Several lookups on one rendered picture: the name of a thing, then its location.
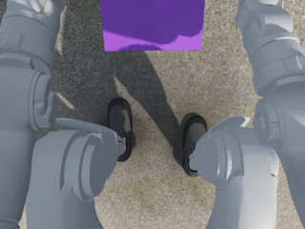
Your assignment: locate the right robot upper arm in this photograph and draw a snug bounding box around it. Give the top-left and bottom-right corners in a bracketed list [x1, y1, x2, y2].
[253, 89, 305, 229]

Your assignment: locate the right robot forearm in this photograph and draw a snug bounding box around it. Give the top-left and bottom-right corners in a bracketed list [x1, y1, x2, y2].
[234, 0, 305, 97]

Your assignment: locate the left robot forearm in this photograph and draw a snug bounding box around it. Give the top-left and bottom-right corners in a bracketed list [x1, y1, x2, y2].
[0, 0, 67, 77]

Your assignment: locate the carton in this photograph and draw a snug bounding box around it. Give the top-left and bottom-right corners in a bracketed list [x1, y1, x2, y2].
[100, 0, 205, 52]

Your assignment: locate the left robot upper arm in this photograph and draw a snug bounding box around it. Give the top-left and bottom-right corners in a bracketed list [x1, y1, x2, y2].
[0, 66, 59, 229]

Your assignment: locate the robot right shin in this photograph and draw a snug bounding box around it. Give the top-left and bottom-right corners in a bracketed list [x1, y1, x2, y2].
[189, 115, 279, 180]

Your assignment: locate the robot right foot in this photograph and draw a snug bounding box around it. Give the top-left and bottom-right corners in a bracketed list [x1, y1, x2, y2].
[182, 115, 208, 177]

